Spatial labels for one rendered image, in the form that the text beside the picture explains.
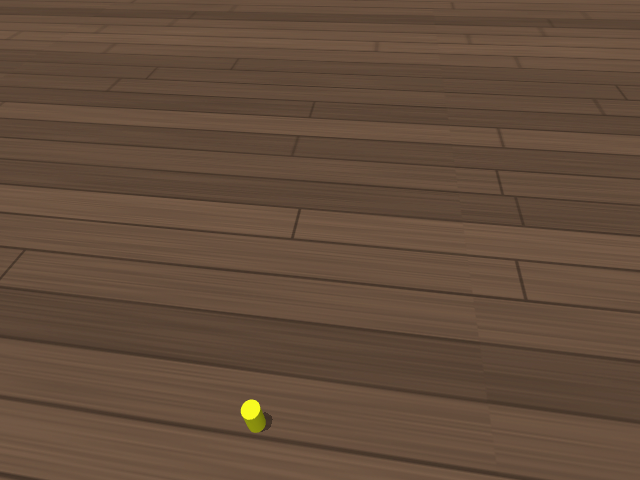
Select can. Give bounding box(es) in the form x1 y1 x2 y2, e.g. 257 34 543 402
241 400 266 433

